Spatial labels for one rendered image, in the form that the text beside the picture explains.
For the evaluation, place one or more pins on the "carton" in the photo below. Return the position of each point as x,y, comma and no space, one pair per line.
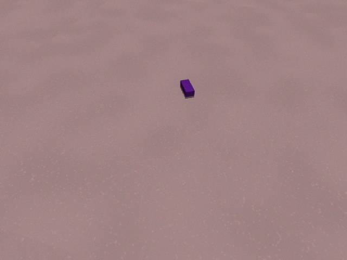
187,88

